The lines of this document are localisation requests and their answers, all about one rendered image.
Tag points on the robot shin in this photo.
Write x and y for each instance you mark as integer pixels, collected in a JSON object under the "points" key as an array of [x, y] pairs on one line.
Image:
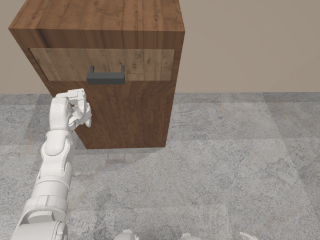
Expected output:
{"points": [[127, 231], [186, 235]]}

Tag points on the robot left hand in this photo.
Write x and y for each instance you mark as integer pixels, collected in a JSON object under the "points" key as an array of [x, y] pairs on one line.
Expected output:
{"points": [[62, 116]]}

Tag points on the cabinet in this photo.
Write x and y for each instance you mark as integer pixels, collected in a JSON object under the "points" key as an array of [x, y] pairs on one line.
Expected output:
{"points": [[131, 115]]}

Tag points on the handle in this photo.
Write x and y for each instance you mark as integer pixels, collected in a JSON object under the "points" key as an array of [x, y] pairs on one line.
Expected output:
{"points": [[106, 78]]}

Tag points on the left robot shin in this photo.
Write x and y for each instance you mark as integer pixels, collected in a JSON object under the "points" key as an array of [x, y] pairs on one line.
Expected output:
{"points": [[127, 231]]}

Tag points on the right robot shin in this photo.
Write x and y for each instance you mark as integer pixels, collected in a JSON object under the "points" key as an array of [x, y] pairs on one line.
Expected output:
{"points": [[186, 235]]}

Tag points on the left robot upper arm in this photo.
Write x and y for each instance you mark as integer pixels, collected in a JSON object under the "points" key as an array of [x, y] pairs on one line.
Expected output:
{"points": [[50, 230]]}

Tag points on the robot left forearm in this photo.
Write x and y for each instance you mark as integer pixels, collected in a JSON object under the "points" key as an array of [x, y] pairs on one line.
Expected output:
{"points": [[48, 201]]}

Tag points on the drawer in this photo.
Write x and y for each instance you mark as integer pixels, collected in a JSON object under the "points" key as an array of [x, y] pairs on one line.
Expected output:
{"points": [[73, 64]]}

